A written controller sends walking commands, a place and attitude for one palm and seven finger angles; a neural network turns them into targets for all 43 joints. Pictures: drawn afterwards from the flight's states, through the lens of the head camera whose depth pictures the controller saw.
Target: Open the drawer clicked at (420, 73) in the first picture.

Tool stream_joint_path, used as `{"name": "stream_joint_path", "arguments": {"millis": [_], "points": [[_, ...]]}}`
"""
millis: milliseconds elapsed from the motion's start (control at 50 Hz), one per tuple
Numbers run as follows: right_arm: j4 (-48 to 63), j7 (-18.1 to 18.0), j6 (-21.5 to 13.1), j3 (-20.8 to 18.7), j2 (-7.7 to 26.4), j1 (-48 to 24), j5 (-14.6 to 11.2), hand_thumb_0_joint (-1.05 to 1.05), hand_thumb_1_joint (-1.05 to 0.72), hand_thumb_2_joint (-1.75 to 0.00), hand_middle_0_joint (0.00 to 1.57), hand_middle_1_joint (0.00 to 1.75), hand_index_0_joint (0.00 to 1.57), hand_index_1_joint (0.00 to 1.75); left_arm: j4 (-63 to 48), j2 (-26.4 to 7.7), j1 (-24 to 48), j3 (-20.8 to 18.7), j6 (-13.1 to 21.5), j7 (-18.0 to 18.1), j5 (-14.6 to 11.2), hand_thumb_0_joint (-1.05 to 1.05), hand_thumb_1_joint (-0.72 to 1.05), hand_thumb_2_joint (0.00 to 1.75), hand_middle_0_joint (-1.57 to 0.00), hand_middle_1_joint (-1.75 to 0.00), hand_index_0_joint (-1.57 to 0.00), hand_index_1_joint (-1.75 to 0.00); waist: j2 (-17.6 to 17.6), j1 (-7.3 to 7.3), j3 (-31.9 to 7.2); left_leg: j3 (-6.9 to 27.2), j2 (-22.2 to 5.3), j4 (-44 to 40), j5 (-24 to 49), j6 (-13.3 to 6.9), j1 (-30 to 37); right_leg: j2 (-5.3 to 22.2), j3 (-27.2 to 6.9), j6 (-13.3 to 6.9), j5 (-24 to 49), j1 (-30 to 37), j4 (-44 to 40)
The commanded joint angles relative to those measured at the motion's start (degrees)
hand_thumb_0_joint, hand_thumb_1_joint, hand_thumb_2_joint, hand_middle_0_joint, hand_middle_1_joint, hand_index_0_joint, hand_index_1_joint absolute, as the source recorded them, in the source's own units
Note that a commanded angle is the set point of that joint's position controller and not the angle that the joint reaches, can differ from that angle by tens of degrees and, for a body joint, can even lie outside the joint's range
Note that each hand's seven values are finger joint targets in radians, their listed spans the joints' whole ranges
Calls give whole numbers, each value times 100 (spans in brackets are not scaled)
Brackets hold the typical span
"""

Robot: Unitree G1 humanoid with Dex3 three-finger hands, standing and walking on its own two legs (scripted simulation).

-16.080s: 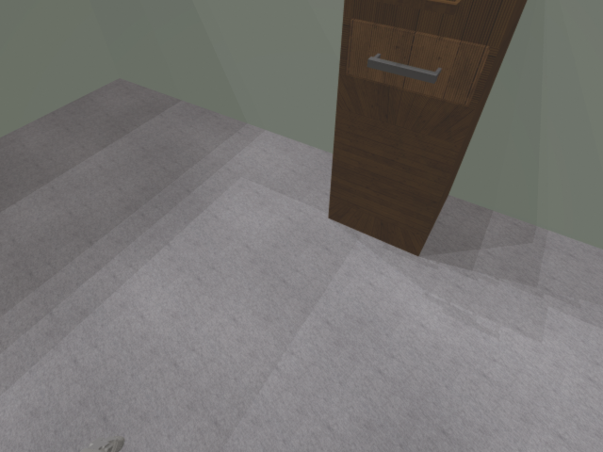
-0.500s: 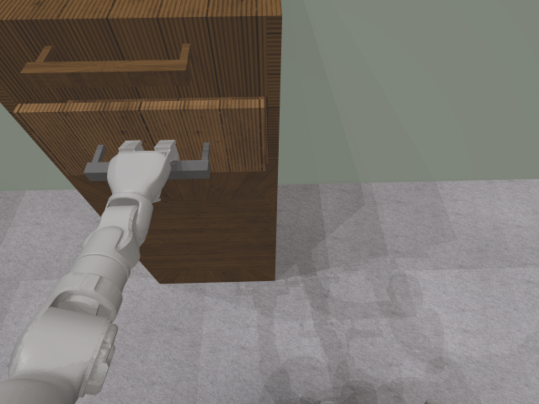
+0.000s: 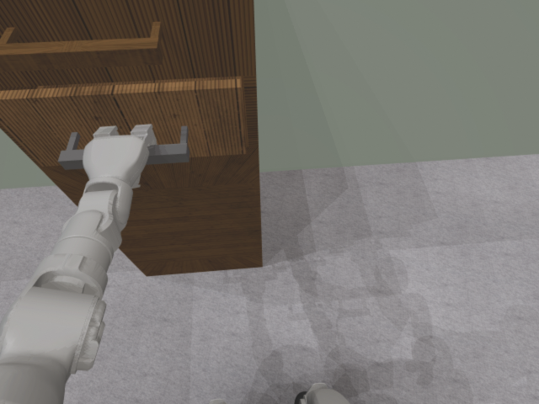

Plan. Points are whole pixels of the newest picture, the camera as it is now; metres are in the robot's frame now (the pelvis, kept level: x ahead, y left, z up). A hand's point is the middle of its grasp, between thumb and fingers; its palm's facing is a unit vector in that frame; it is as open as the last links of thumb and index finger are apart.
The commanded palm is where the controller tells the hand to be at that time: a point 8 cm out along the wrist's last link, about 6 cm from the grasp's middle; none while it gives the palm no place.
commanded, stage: pull the drawer open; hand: left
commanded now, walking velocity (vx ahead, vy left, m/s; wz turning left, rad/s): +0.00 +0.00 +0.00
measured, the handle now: (128, 146) +0.52 +0.21 +0.04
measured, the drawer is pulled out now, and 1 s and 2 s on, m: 0.02 0.10 0.30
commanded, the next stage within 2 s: none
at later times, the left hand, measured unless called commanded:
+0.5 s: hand (126, 203) +0.43 +0.21 +0.02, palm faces +0.00 -0.03 -1.00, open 5.5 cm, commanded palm +0.41 +0.21 +0.07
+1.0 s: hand (125, 223) +0.39 +0.20 +0.02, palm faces -0.01 -0.07 -1.00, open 5.7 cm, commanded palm +0.33 +0.21 +0.07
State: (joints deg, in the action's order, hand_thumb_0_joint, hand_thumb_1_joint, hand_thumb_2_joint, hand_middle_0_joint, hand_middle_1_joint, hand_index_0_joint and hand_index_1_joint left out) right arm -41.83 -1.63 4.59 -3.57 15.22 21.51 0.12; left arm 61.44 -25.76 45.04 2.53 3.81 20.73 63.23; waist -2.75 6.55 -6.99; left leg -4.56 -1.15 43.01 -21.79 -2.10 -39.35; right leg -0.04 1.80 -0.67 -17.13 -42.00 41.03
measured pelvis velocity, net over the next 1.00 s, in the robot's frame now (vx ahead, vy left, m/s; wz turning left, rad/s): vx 0.03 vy -0.01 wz -0.03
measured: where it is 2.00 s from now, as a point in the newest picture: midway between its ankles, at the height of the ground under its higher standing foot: outside the picture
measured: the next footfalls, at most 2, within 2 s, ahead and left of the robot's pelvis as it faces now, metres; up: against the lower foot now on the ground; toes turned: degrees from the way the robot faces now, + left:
none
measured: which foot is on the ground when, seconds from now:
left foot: down 0.00-1.00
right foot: down 0.00-1.00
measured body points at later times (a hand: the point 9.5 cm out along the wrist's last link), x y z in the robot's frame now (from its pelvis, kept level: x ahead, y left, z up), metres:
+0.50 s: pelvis +0.03 +0.01 +0.01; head +0.09 +0.00 +0.45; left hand +0.42 +0.21 +0.07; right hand +0.15 -0.25 -0.12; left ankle -0.02 +0.10 -0.71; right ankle +0.02 -0.12 -0.71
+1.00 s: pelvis +0.03 -0.01 +0.01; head +0.09 -0.03 +0.46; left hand +0.38 +0.20 +0.07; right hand +0.10 -0.28 -0.12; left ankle -0.02 +0.10 -0.71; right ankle +0.02 -0.12 -0.71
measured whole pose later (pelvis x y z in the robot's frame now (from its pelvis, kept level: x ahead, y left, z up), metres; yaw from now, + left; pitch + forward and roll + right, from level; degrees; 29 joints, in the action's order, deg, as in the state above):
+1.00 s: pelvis +0.03 -0.01 +0.01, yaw -1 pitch +13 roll +0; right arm -38.3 -0.3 6.4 -4.3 15.0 16.8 -0.5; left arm 25.2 -20.7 11.5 3.0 -2.0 19.2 59.5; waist -3.8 2.3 -7.0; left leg -5.8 -1.5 37.0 -22.2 -1.2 -27.8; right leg -0.9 0.2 -1.1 -18.1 -32.0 37.1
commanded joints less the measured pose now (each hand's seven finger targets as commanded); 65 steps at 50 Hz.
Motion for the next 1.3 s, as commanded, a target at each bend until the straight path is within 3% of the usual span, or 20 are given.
{"name": "stream_joint_path", "arguments": {"millis": [0, 60, 160, 280, 300, 320, 340, 400, 420, 520, 560, 620, 720, 840, 900, 940, 1080, 1140, 1200, 1280], "points": [[542, -16, -172, -304, 831, 423, 48, 0, -90, -90, 20, 30, 20, 30, -1184, -1244, 1721, -439, 19, 192, -126, 0, 90, 90, -40, -135, -40, -135, 26, -267, -2576, 271, 197, -420, 2058, -19, 1179, -258, -119, -155, 1625, 1750, -309], [660, 21, -171, -315, 791, 287, 20, 0, -90, -90, 20, 30, 20, 30, -1504, -919, 1028, -294, 55, 131, -194, 0, 90, 90, -40, -135, -40, -135, 25, -415, -2430, 239, 149, -474, 2325, -4, 1303, -271, -79, -154, 1755, 1790, -326], [903, 101, -138, -337, 780, -2, -44, 0, -90, -90, 20, 30, 20, 30, -2404, -849, -490, -451, -63, 112, -309, 0, 90, 90, -40, -135, -40, -135, 198, -669, -2355, 220, 89, -545, 3096, -11, 1448, -261, -80, -148, 2306, 2168, -356], [1093, 205, -116, -322, 745, -404, -70, 0, -90, -90, 20, 30, 20, 30, -3857, -490, -1664, -293, -519, 146, -391, 0, 90, 90, -40, -135, -40, -135, 65, -753, -2248, 302, -11, -565, 4097, 41, 2024, -239, -18, -115, 2704, 2257, -378], [1108, 210, -96, -313, 759, -501, -74, 0, -90, -90, 20, 30, 20, 30, -4080, -608, -1855, -414, -596, 143, -401, 0, 90, 90, -40, -135, -40, -135, 41, -775, -2280, 333, -32, -548, 4350, 61, 2129, -233, -13, -124, 2770, 2293, -366], [971, 169, -71, -270, 800, -466, -74, 0, -90, -90, 20, 30, 20, 30, -3961, -518, -836, -116, -674, 166, -337, 0, 90, 90, -40, -135, -40, -135, 28, -453, -1915, 399, -39, -539, 4094, 84, 2154, -247, 18, -93, 2590, 1935, -401], [787, 119, -75, -278, 808, -373, -56, 0, -90, -90, 20, 30, 20, 30, -3681, -624, 38, -102, -718, 224, -217, 0, 90, 90, -40, -135, -40, -135, 86, -272, -1669, 394, -40, -531, 3745, 85, 2099, -252, 56, -84, 2324, 1647, -428], [679, 25, -71, -277, 753, -312, -5, 0, -90, -90, 20, 30, 20, 30, -3282, -883, 515, -254, -790, 294, -7, 0, 90, 90, -40, -135, -40, -135, 5, -362, -2023, 362, 46, -493, 3749, 98, 2223, -250, 46, -144, 2274, 1748, -399], [677, 21, -55, -274, 704, -321, -7, 0, -90, -90, 20, 30, 20, 30, -3157, -682, 561, -70, -815, 260, -1, 0, 90, 90, -40, -135, -40, -135, -184, -364, -2084, 377, 65, -469, 3890, 131, 2332, -226, 48, -145, 2331, 1723, -362], [722, -25, -8, -235, 639, -433, 2, 0, -90, -90, 20, 30, 20, 30, -2824, -313, 875, 217, -663, 62, -158, 0, 90, 90, -40, -135, -40, -135, 55, -317, -2046, 376, 129, -443, 3590, 84, 2253, -203, 46, -137, 2308, 1774, -382], [743, -62, -5, -224, 650, -449, 17, 0, -90, -90, 20, 30, 20, 30, -2681, -424, 880, 98, -525, 12, -181, 0, 90, 90, -40, -135, -40, -135, 349, -346, -2020, 339, 163, -459, 3320, 52, 2081, -189, 28, -122, 2331, 1905, -387], [808, -97, -14, -209, 619, -442, 29, 0, -90, -90, 20, 30, 20, 30, -2551, -529, 958, 16, -269, -21, -166, 0, 90, 90, -40, -135, -40, -135, 344, -360, -2017, 301, 232, -429, 2997, 20, 1836, -169, -26, -126, 2341, 1994, -368], [1031, 6, -39, -242, 576, -530, 22, 0, -90, -90, 20, 30, 20, 30, -2890, -422, -385, -139, -39, 21, -210, 0, 90, 90, -40, -135, -40, -135, 251, -688, -2202, 262, 232, -442, 3097, 21, 1708, -183, -70, -157, 2473, 2280, -335], [1205, 100, -75, -283, 606, -733, -23, 0, -90, -90, 20, 30, 20, 30, -3929, -381, -1955, -271, -242, 98, -346, 0, 90, 90, -40, -135, -40, -135, 359, -862, -2295, 205, 193, -573, 3332, 7, 1730, -198, -126, -143, 2862, 2719, -378], [1245, 118, -100, -272, 654, -926, -37, 0, -90, -90, 20, 30, 20, 30, -4579, -531, -2643, -441, -427, 126, -409, 0, 90, 90, -40, -135, -40, -135, 315, -912, -2158, 206, 162, -688, 3339, 32, 1750, -191, -149, -146, 2919, 2858, -435], [1294, 145, -143, -269, 625, -1034, -50, 0, -90, -90, 20, 30, 20, 30, -5091, -302, -3154, -279, -548, 128, -463, 0, 90, 90, -40, -135, -40, -135, 239, -914, -2033, 190, 140, -735, 3419, 39, 1880, -184, -144, -131, 2963, 2840, -466], [1367, 145, -265, -192, 601, -1425, -20, 0, -90, -90, 20, 30, 20, 30, -6039, -363, -4474, -436, -825, 158, -483, 0, 90, 90, -40, -135, -40, -135, 233, -1011, -1690, 200, 105, -830, 3468, 83, 2075, -193, -139, -127, 2877, 2823, -497], [1415, 176, -308, -153, 543, -1615, -10, 0, -90, -90, 20, 30, 20, 30, -6462, -70, -4751, -182, -856, 171, -447, 0, 90, 90, -40, -135, -40, -135, 90, -970, -1467, 232, 88, -785, 3599, 103, 2238, -193, -96, -129, 2774, 2597, -471], [1460, 190, -336, -114, 531, -1775, 17, 0, -90, -90, 20, 30, 20, 30, -6711, -145, -5024, -279, -850, 189, -396, 0, 90, 90, -40, -135, -40, -135, 67, -1032, -1416, 246, 93, -769, 3570, 126, 2315, -205, -105, -145, 2671, 2571, -464], [1485, 189, -369, -42, 431, -1926, 58, 0, -90, -90, 20, 30, 20, 30, -6779, 11, -5134, -126, -827, 204, -265, 0, 90, 90, -40, -135, -40, -135, 269, -1044, -1184, 241, 154, -733, 3128, 112, 2262, -216, -93, -134, 2407, 2435, -455]]}}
